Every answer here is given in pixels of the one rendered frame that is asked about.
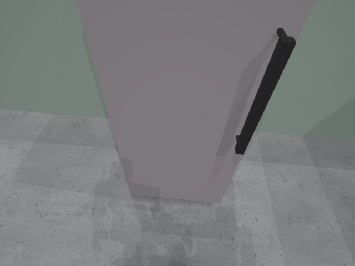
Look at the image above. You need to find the handle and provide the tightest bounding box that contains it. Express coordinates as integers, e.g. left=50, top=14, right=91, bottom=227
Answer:
left=235, top=28, right=296, bottom=155

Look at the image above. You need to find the fridge door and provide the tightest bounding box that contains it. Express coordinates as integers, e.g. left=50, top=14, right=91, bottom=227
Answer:
left=76, top=0, right=315, bottom=203

